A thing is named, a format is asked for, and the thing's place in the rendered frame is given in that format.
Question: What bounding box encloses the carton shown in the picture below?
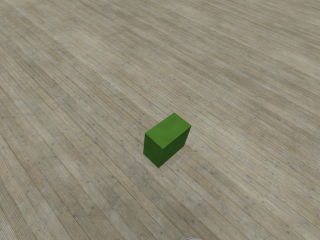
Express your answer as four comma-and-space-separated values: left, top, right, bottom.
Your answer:
143, 112, 191, 168

